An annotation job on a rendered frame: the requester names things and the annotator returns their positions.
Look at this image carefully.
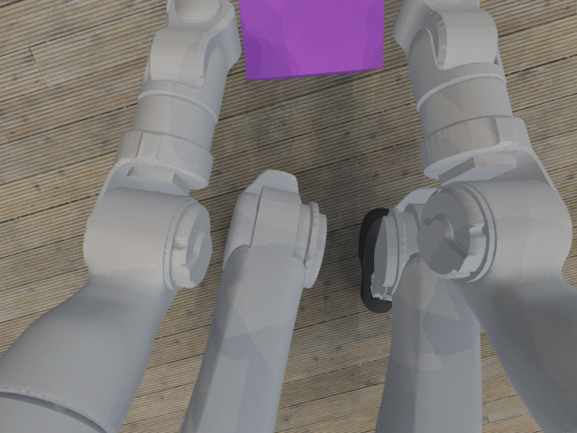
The robot right upper arm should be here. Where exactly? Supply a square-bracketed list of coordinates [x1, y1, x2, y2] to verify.
[417, 178, 577, 433]

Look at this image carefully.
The right robot thigh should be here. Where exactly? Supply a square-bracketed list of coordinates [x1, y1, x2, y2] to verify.
[375, 204, 482, 433]

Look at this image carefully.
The robot left forearm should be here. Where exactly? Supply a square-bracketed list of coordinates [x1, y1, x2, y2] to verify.
[83, 0, 242, 263]

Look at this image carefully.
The robot left upper arm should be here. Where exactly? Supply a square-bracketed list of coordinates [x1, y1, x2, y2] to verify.
[0, 187, 213, 433]

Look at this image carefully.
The robot right forearm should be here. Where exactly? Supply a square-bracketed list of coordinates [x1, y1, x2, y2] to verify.
[392, 0, 561, 197]

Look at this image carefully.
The carton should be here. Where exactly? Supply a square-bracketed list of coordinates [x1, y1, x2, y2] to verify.
[238, 0, 384, 80]

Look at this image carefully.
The robot right foot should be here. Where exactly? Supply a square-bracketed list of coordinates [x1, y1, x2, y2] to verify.
[359, 208, 392, 313]

